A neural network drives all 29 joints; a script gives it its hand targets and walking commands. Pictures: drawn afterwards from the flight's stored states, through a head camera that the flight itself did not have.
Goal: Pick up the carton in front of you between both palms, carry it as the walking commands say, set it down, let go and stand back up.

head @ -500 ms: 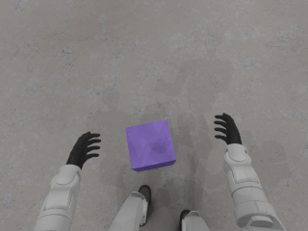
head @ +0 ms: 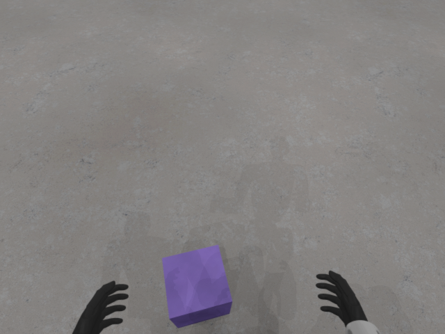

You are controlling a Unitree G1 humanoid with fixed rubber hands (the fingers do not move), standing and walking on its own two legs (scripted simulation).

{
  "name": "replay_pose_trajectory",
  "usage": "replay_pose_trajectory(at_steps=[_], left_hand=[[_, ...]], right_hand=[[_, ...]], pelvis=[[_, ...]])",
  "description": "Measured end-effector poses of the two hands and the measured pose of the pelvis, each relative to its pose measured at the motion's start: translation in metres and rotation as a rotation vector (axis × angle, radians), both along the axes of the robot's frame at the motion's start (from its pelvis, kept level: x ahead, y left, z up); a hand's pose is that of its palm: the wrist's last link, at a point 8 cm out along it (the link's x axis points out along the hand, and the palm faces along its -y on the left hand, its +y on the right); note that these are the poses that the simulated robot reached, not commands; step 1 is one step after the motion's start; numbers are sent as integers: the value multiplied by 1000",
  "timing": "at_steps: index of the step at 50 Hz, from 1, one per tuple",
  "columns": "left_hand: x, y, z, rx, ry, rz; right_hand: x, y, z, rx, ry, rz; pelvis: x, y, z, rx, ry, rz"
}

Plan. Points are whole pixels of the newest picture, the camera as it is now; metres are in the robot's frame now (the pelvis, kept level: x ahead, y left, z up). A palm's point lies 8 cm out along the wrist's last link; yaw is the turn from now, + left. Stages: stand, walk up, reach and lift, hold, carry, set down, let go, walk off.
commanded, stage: let go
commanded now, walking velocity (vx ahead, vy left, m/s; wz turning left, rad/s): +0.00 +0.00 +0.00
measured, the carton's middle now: (197, 287) +0.36 +0.10 -0.65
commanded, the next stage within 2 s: stand in 0.50 s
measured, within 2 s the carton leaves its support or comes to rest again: neither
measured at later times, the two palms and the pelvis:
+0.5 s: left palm out of the picture +0.15 +0.24 -0.07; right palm out of the picture +0.15 -0.23 -0.06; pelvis -0.01 -0.01 +0.00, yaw +0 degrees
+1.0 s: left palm out of the picture +0.10 +0.30 -0.12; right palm out of the picture +0.10 -0.25 -0.08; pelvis +0.00 +0.03 +0.00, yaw -2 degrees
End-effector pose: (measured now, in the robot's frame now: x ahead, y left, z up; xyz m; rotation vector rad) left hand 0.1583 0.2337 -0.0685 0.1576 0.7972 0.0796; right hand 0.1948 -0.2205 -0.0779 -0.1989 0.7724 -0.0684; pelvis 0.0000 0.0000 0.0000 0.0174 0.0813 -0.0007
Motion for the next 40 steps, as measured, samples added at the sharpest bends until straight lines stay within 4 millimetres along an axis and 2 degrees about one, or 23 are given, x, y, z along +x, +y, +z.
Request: replay_pose_trajectory(at_steps=[5, 9, 13, 17, 26, 29, 34, 40], left_hand=[[8, -14, 3, 2, -10, -22], [11, -20, 3, 22, -1, -26], [10, -17, 3, 47, 7, -10], [5, -13, 3, 53, 12, 4], [-13, 6, -2, 52, 42, 28], [-18, 20, -14, 59, 35, 41], [-29, 41, -30, 78, 66, 46], [-39, 56, -41, 98, 122, 38]], right_hand=[[-24, -23, 11, 1, 8, -24], [-37, -34, 14, -1, 8, -37], [-42, -34, 12, 3, 5, -49], [-40, -28, 13, 6, -6, -46], [-43, -15, 12, -16, 16, -29], [-53, -25, 6, -85, 58, -48], [-71, -44, 7, -162, 96, -109], [-83, -49, 7, -201, 130, -149]], pelvis=[[4, -10, 3, 8, -48, -8], [5, -16, 3, 9, -74, -12], [3, -18, 1, 9, -92, -10], [0, -17, 0, 8, -110, -5], [-8, -4, -1, -1, -133, 3], [-8, 1, -3, -13, -120, 0], [-5, 9, -5, -23, -115, -6], [-3, 19, -4, -29, -112, -18]])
